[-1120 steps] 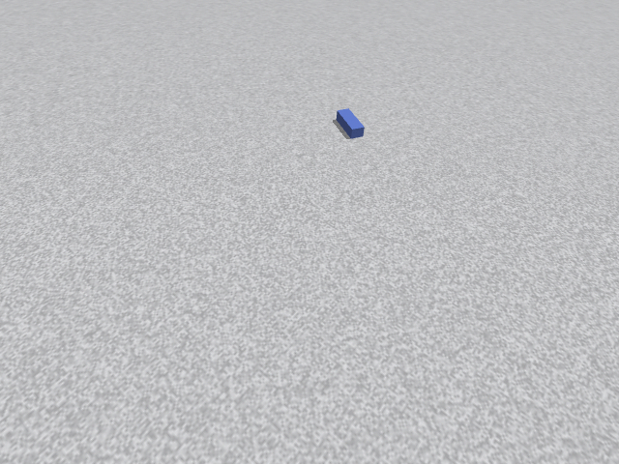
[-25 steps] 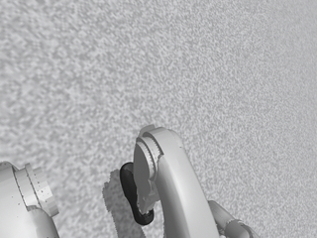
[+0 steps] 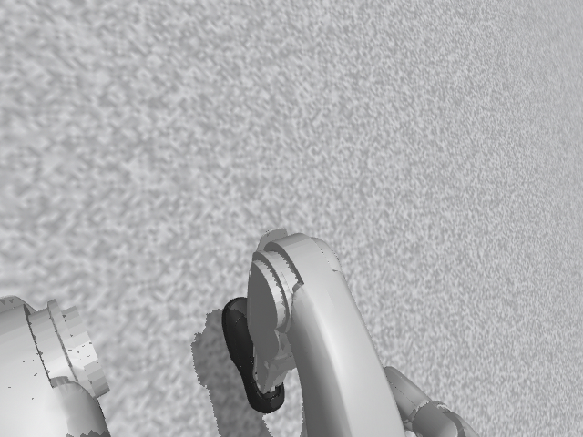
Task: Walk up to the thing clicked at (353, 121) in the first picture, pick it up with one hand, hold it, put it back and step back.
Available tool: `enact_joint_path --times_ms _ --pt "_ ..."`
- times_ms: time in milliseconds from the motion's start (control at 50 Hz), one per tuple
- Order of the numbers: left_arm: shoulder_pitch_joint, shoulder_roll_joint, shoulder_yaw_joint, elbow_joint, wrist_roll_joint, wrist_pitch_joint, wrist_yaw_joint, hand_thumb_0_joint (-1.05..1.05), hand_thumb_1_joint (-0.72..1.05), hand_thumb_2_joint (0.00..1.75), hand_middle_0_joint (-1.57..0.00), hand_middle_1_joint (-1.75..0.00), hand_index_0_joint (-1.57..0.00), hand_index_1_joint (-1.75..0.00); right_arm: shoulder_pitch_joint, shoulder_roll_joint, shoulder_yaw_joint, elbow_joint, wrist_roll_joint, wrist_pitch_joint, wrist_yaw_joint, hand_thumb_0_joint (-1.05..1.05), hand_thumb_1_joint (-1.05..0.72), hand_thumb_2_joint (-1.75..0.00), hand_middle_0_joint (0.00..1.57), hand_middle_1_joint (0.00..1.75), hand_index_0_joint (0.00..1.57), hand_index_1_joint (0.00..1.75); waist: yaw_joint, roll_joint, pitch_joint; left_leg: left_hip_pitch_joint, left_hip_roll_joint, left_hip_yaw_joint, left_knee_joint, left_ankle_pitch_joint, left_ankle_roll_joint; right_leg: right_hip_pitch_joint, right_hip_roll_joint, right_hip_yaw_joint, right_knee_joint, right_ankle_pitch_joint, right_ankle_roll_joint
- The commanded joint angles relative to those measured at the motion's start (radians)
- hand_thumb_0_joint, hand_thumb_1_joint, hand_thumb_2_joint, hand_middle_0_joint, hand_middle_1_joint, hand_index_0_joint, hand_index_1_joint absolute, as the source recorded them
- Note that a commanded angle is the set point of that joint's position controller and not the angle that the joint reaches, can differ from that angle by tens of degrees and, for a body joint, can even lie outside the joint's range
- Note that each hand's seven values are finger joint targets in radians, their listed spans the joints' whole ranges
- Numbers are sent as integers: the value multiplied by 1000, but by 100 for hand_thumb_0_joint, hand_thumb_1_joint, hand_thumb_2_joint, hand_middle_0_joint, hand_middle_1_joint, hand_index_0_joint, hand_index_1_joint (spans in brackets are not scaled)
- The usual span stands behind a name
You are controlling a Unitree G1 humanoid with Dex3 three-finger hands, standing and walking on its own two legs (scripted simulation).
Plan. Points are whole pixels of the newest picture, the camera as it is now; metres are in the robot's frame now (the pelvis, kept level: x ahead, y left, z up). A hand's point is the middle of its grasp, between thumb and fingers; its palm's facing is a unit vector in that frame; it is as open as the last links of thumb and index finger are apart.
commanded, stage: settle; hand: left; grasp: from above
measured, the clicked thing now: out of the picture +0.42 +0.43 -0.26
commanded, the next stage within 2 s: lift in 1.00 s
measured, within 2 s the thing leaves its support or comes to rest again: leaves its support in 0.44 s
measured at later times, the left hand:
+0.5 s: hand out of the picture +0.40 +0.42 -0.22, palm faces -0.42 -0.19 -0.89, open 10.8 cm
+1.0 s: hand out of the picture +0.39 +0.42 -0.14, palm faces -0.46 -0.18 -0.87, open 10.6 cm
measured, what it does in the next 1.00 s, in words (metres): stands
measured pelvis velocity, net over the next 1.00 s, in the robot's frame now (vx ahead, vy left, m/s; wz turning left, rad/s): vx -0.01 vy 0.00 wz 0.08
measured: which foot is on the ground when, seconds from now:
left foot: down 0.00-1.00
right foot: down 0.00-1.00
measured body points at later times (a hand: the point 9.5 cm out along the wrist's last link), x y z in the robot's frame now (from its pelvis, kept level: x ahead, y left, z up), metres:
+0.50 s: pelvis +0.00 +0.00 +0.01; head +0.25 +0.17 +0.33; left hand +0.42 +0.43 -0.17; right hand +0.12 -0.25 -0.05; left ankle +0.06 +0.13 -0.26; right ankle +0.12 -0.13 -0.26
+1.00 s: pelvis -0.01 +0.00 +0.02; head +0.22 +0.14 +0.38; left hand +0.41 +0.43 -0.09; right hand +0.12 -0.26 -0.06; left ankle +0.06 +0.13 -0.26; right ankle +0.12 -0.13 -0.26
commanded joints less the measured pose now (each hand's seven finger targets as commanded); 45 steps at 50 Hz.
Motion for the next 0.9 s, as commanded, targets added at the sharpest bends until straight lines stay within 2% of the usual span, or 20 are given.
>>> enact_joint_path --times_ms 0,40,60,180,220,320,360,400,420,460,480,500,520,560,580,680,760,780,820,880 --pt "-165 256 9 -81 -17 -5 24 0 22 93 -54 -104 -58 -100 139 -333 -110 9 -1 1 -13 0 -89 -90 20 30 20 30 -35 580 -615 549 39 119 -277 258 -5 252 27 -147 -172 269 -82" --pt "-148 241 1 -67 -20 -2 22 0 14 91 -52 -105 -57 -101 140 -329 -110 11 4 1 -11 0 -91 -90 20 30 20 30 -35 576 -599 549 38 121 -276 266 -5 249 28 -144 -173 272 -81" --pt "-164 259 8 -80 -17 -4 24 0 12 92 -52 -104 -56 -100 146 -333 -106 14 0 1 -11 0 -91 -90 20 30 20 30 -39 595 -599 548 37 123 -280 262 -7 255 28 -146 -173 273 -81" --pt "-172 278 14 -102 -19 4 6 0 14 90 -54 -103 -57 -99 140 -330 -114 6 2 10 -14 0 -91 -90 20 30 20 30 -21 626 -629 569 39 120 -297 250 -12 242 24 -143 -165 253 -88" --pt "-208 299 30 -155 -16 7 0 0 13 89 -53 -103 -57 -99 155 -333 -119 0 2 12 -13 0 -91 -90 20 30 20 30 -23 636 -658 585 37 123 -296 266 -11 256 21 -139 -169 269 -86" --pt "-221 342 87 -266 -17 5 -8 0 16 92 -56 -101 -59 -97 169 -338 -141 5 8 25 -14 0 -90 -90 20 30 20 30 3 700 -718 631 37 132 -296 312 -17 264 16 -132 -165 292 -91" --pt "-206 344 89 -318 -7 9 -21 0 17 93 -58 -99 -60 -96 173 -344 -167 3 15 26 -14 0 -90 -90 20 30 20 30 15 751 -734 664 37 140 -303 329 -21 249 14 -123 -160 292 -98" --pt "-236 306 78 -420 -13 7 -40 0 16 89 -56 -97 -59 -94 168 -334 -180 -13 22 25 -10 0 -90 -90 20 30 20 30 23 768 -771 689 34 147 -303 356 -22 250 9 -119 -165 314 -99" --pt "-206 352 123 -405 -10 11 -40 0 17 88 -56 -96 -59 -93 180 -339 -192 6 29 29 -9 0 -90 -90 20 30 20 30 34 781 -790 683 35 151 -303 349 -21 257 9 -113 -167 307 -100" --pt "-236 305 116 -493 -30 10 -52 0 20 89 -59 -96 -62 -92 183 -330 -208 -10 37 31 -6 0 -90 -90 20 30 20 30 43 772 -826 686 28 159 -298 365 -18 259 4 -110 -174 325 -102" --pt "-203 311 135 -497 -30 16 -55 0 25 90 -61 -98 -65 -94 192 -326 -218 1 41 33 -3 0 -90 -90 20 30 20 30 57 794 -852 717 30 163 -310 382 -19 272 4 -104 -177 333 -98" --pt "-217 272 108 -541 -39 17 -67 0 28 89 -63 -97 -67 -93 192 -314 -229 7 48 35 1 0 -90 -90 20 30 20 30 67 808 -847 713 28 168 -314 392 -20 245 2 -101 -174 340 -102" --pt "-208 261 114 -524 -43 23 -75 0 30 88 -64 -96 -68 -92 204 -314 -237 8 53 36 5 0 -89 -90 20 30 20 30 58 785 -838 697 25 166 -312 379 -17 237 0 -105 -177 332 -102" --pt "-182 229 104 -517 -48 40 -97 0 34 89 -67 -96 -71 -92 209 -309 -255 10 68 40 7 0 -89 -90 20 30 20 30 68 773 -822 693 21 175 -322 375 -15 218 -3 -97 -188 322 -103" --pt "-211 214 100 -524 -56 44 -109 0 37 88 -69 -95 -74 -91 215 -313 -264 13 70 43 7 0 -89 -89 20 30 20 30 62 758 -821 685 18 169 -332 365 -17 204 -7 -99 -185 315 -105" --pt "-213 108 26 -487 -61 79 -176 0 45 89 -74 -99 -79 -94 240 -289 -289 13 101 68 9 0 -89 -89 20 30 20 30 62 678 -775 602 9 177 -373 242 -3 190 -11 -83 -217 248 -104" --pt "-248 76 4 -530 -80 82 -231 0 52 88 -81 -96 -86 -91 251 -291 -309 -4 124 85 -2 0 -90 -90 20 30 20 30 57 624 -794 613 1 169 -393 219 0 186 -20 -75 -227 234 -104" --pt "-243 74 -1 -529 -81 80 -243 0 53 88 -82 -96 -87 -91 250 -287 -309 -4 129 92 -4 0 -90 -90 20 30 20 30 66 629 -803 613 1 170 -398 218 -2 184 -20 -74 -224 231 -106" --pt "-255 98 17 -553 -85 75 -258 0 54 89 -84 -96 -89 -91 258 -280 -311 -5 138 101 -12 0 -90 -90 20 30 20 30 77 601 -830 614 -1 182 -388 234 4 204 -19 -62 -240 242 -104" --pt "-281 95 21 -577 -91 60 -270 0 58 92 -89 -95 -92 -91 266 -266 -308 -9 141 112 -19 0 -90 -90 20 30 20 30 67 598 -843 601 -5 200 -383 228 8 231 -19 -49 -255 241 -103"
